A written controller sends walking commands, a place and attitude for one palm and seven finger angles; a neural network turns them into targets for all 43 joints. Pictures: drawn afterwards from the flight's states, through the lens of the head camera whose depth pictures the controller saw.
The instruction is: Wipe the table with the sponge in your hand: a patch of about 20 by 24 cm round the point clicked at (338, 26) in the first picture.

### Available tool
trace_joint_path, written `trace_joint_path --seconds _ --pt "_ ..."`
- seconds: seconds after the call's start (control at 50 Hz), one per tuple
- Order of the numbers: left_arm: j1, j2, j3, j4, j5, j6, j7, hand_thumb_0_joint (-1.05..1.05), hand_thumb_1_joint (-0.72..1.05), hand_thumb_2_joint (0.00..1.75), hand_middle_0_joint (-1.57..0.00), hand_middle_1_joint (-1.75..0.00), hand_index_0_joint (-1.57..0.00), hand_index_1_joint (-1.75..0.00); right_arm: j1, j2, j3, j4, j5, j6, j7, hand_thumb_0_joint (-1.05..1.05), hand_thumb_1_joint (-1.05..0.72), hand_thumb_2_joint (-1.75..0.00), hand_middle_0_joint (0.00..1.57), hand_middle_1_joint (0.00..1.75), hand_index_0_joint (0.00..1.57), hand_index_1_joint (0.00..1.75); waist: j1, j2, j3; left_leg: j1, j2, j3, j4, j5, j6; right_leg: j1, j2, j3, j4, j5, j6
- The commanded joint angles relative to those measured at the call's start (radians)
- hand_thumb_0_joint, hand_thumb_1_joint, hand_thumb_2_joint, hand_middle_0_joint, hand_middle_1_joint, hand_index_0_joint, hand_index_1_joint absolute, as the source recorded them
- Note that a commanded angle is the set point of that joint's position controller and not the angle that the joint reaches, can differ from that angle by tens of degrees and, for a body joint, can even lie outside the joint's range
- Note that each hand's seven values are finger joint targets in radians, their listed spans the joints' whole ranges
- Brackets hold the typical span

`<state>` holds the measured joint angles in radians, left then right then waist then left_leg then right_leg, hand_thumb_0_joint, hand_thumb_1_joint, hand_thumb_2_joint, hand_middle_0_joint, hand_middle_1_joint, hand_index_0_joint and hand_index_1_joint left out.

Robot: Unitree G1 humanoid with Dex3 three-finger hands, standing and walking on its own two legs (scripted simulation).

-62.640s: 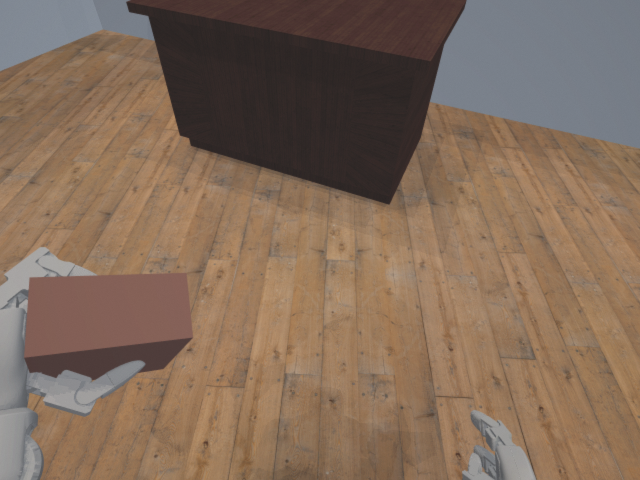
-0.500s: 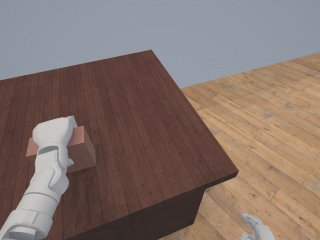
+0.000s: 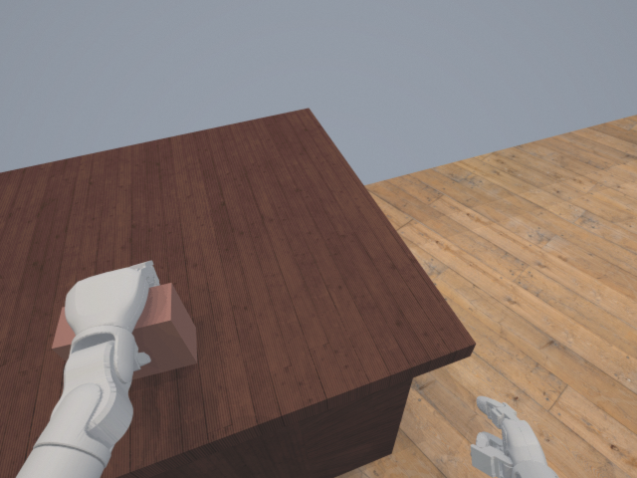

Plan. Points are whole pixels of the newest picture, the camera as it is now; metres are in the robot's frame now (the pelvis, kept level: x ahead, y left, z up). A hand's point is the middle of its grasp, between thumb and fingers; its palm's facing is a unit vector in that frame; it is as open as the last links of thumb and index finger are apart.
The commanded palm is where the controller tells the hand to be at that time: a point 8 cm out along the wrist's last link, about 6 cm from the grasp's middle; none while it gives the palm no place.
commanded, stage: wipe back along the first lane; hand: left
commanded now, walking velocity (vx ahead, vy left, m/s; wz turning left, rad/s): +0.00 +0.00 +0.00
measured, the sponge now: (139, 343) +0.27 +0.30 +0.01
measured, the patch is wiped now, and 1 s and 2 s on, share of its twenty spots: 1.00 1.00 1.00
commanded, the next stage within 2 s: lift the sponge slowly off the table in 0.60 s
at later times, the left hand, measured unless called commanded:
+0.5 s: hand (130, 353) +0.23 +0.27 +0.06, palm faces +0.04 -0.09 -0.99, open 10.1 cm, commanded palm +0.19 +0.25 +0.09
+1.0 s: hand (129, 374) +0.21 +0.26 +0.06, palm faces +0.03 -0.12 -0.99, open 10.0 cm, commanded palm +0.17 +0.24 +0.11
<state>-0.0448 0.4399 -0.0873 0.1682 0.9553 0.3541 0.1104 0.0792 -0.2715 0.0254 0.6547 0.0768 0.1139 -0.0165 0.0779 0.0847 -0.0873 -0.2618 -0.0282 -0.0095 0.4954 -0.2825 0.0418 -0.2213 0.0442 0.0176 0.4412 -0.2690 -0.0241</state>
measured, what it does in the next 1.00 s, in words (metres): stands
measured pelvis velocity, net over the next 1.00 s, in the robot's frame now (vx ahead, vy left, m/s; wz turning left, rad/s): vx -0.01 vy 0.00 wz -0.01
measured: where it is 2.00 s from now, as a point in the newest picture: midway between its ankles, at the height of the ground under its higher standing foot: outside the picture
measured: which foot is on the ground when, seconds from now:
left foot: down 0.00-1.00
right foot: down 0.00-1.00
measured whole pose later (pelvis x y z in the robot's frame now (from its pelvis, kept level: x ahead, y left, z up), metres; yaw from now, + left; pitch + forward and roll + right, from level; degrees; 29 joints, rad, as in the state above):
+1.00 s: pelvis -0.01 +0.00 +0.00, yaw -1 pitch -2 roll -1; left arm 0.19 0.39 -0.16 -0.11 0.96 0.44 0.10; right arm 0.02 -0.25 0.04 0.67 0.06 0.10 0.00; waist 0.11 0.10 -0.05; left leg -0.18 -0.03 0.00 0.46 -0.26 0.04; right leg -0.15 0.05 0.03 0.43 -0.25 -0.03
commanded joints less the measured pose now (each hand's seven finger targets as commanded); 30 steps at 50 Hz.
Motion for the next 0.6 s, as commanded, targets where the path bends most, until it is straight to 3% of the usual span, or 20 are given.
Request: trace_joint_path --seconds 0.0,0.04,0.16,0.32,0.34,0.38,0.44,0.46,0.5,0.54,0.58 --pt "-0.029 0.091 0.04 -0.091 -0.038 0.035 -0.022 0.0 0.1 1.3 -1.2 -1.6 -1.2 -1.6 -0.177 -0.109 -0.043 -0.155 -0.001 -0.051 -0.009 0.0 -0.9 -0.9 0.2 0.3 0.2 0.3 0.013 -0.113 -0.109 0.068 0.008 -0.035 -0.046 0.315 0.004 0.056 -0.007 0.013 -0.031 0.348 -0.047" --pt "-0.018 0.069 0.032 -0.138 -0.041 0.037 -0.022 0.0 0.1 1.3 -1.2 -1.6 -1.2 -1.6 -0.199 -0.105 -0.041 -0.166 -0.003 -0.053 -0.006 0.0 -0.9 -0.9 0.2 0.3 0.2 0.3 0.018 -0.092 -0.131 0.075 0.01 -0.039 -0.05 0.324 0.005 0.07 -0.006 0.018 -0.025 0.349 -0.051" --pt "0.078 0.023 -0.008 -0.184 -0.042 0.057 -0.015 0.0 0.1 1.3 -1.2 -1.6 -1.2 -1.6 -0.21 -0.099 -0.041 -0.167 -0.005 -0.058 0.002 0.0 -0.9 -0.9 0.2 0.3 0.2 0.3 0.023 -0.123 -0.114 0.083 0.014 -0.04 -0.049 0.326 0.003 0.066 -0.005 0.01 -0.022 0.343 -0.047" --pt "0.133 0.018 -0.019 -0.242 -0.044 0.081 -0.011 0.0 0.1 1.3 -1.2 -1.6 -1.2 -1.6 -0.237 -0.092 -0.034 -0.169 -0.003 -0.059 0.005 0.0 -0.9 -0.9 0.2 0.3 0.2 0.3 0.029 -0.128 -0.09 0.083 0.013 -0.041 -0.058 0.3 0.003 0.071 -0.006 0.021 -0.031 0.315 -0.046" --pt "0.126 0.047 0.014 -0.256 -0.043 0.084 -0.009 0.0 0.1 1.3 -1.2 -1.6 -1.2 -1.6 -0.245 -0.095 -0.034 -0.167 -0.004 -0.058 0.006 0.0 -0.9 -0.9 0.2 0.3 0.2 0.3 0.032 -0.118 -0.09 0.085 0.014 -0.047 -0.063 0.296 0.003 0.074 -0.001 0.038 -0.032 0.311 -0.051" --pt "0.156 0.015 -0.019 -0.253 -0.039 0.088 -0.011 0.0 0.1 1.3 -1.2 -1.6 -1.2 -1.6 -0.243 -0.087 -0.031 -0.167 -0.003 -0.061 0.007 0.0 -0.9 -0.9 0.2 0.3 0.2 0.3 0.031 -0.119 -0.08 0.086 0.015 -0.044 -0.061 0.306 0.002 0.07 -0.003 0.023 -0.028 0.31 -0.049" --pt "0.209 0.05 0.021 -0.292 -0.045 0.086 -0.009 0.0 0.1 1.3 -1.2 -1.6 -1.2 -1.6 -0.257 -0.089 -0.029 -0.168 -0.005 -0.06 0.014 0.0 -0.9 -0.9 0.2 0.3 0.2 0.3 0.042 -0.113 -0.09 0.089 0.015 -0.052 -0.063 0.316 -0.001 0.091 0.0 0.044 -0.027 0.331 -0.053" --pt "0.204 0.008 -0.027 -0.302 -0.043 0.091 -0.01 0.0 0.1 1.3 -1.2 -1.6 -1.2 -1.6 -0.254 -0.083 -0.027 -0.176 -0.006 -0.059 0.014 0.0 -0.9 -0.9 0.2 0.3 0.2 0.3 0.037 -0.105 -0.078 0.084 0.017 -0.044 -0.066 0.306 0.001 0.083 -0.003 0.024 -0.026 0.313 -0.048" --pt "0.225 0.006 -0.028 -0.3 -0.043 0.092 -0.01 0.0 0.1 1.3 -1.2 -1.6 -1.2 -1.6 -0.255 -0.082 -0.029 -0.172 -0.004 -0.059 0.017 0.0 -0.9 -0.9 0.2 0.3 0.2 0.3 0.037 -0.116 -0.054 0.084 0.018 -0.047 -0.067 0.295 0.001 0.069 0.0 0.029 -0.036 0.293 -0.049" --pt "0.234 0.021 -0.012 -0.341 -0.042 0.092 -0.007 0.0 0.1 1.3 -1.2 -1.6 -1.2 -1.6 -0.271 -0.083 -0.028 -0.176 -0.006 -0.059 0.02 0.0 -0.9 -0.9 0.2 0.3 0.2 0.3 0.044 -0.083 -0.067 0.094 0.019 -0.054 -0.072 0.297 0.001 0.077 0.004 0.041 -0.036 0.288 -0.055" --pt "0.278 -0.014 -0.049 -0.342 -0.042 0.091 -0.006 0.0 0.1 1.3 -1.2 -1.6 -1.2 -1.6 -0.267 -0.075 -0.028 -0.179 -0.004 -0.061 0.024 0.0 -0.9 -0.9 0.2 0.3 0.2 0.3 0.042 -0.118 -0.064 0.094 0.019 -0.05 -0.066 0.307 0.002 0.078 0.001 0.032 -0.033 0.3 -0.05"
